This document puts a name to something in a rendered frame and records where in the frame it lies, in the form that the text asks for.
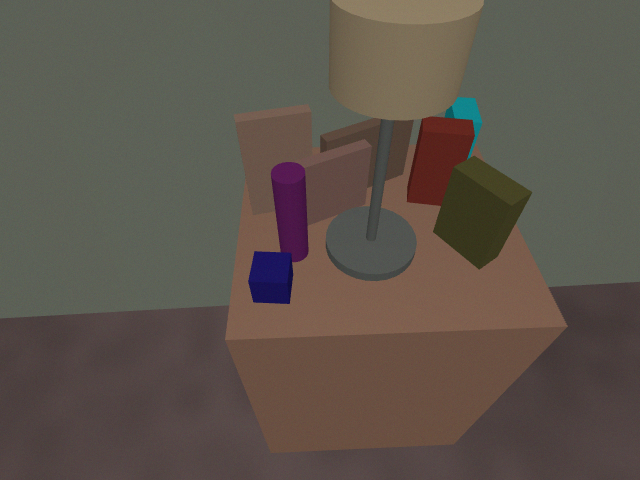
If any desk lamp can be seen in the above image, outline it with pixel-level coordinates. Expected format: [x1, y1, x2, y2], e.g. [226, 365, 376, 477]
[326, 0, 484, 281]

